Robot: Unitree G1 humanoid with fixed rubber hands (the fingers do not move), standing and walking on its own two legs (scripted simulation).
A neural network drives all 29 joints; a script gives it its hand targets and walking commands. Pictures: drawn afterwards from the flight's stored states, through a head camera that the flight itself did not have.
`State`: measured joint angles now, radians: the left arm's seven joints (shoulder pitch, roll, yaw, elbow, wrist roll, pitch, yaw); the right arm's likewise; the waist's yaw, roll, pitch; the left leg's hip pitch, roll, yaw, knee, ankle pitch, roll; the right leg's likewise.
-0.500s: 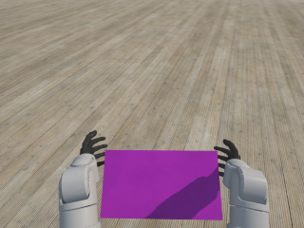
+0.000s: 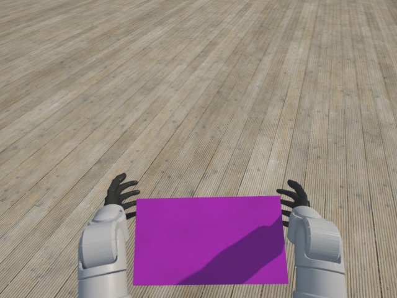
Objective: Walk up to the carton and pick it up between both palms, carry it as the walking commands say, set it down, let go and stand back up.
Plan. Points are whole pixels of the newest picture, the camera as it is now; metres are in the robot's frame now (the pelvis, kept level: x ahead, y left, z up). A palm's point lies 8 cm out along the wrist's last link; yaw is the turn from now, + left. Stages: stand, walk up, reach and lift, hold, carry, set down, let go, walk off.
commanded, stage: carry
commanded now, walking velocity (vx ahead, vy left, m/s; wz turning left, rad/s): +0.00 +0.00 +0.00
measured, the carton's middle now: (208, 232) +0.28 +0.00 -0.05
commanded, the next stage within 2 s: none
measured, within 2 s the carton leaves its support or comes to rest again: neither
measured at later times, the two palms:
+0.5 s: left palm (134, 212) +0.27 +0.14 +0.07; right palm (316, 219) +0.26 -0.21 +0.05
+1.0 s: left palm (136, 220) +0.26 +0.14 +0.05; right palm (314, 225) +0.25 -0.21 +0.03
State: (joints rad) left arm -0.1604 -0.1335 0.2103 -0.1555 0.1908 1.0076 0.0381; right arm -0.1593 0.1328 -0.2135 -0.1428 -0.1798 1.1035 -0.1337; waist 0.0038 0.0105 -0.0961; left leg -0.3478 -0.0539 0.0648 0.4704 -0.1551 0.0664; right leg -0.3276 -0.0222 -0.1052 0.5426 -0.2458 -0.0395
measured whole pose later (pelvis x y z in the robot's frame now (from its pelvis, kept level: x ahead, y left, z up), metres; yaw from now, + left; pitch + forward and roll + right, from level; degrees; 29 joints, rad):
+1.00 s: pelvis +0.00 -0.03 +0.00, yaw +0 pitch +1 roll +1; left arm -0.09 -0.13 0.20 -0.09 0.21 0.87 0.03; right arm -0.11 0.13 -0.19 -0.02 -0.19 0.92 -0.12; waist -0.01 0.00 -0.08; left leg -0.36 -0.01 0.06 0.53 -0.19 0.01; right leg -0.33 0.01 -0.13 0.59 -0.28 -0.09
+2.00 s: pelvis +0.00 -0.03 -0.01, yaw +0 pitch +1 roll +1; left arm -0.07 -0.13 0.20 -0.04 0.21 0.77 0.03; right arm -0.12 0.12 -0.19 0.03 -0.19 0.83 -0.12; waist -0.01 -0.02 -0.04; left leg -0.36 0.00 0.05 0.55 -0.20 0.01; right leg -0.33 0.01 -0.14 0.59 -0.28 -0.09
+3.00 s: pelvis -0.08 +0.09 -0.02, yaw +19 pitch +5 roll +1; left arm -0.11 -0.13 0.17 -0.51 0.08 1.15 0.13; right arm -0.13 0.13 -0.19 -0.40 -0.13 1.15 -0.10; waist 0.04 -0.04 0.06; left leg -0.52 -0.01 0.14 0.70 -0.27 0.07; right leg -0.52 -0.08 -0.04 0.91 -0.52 0.06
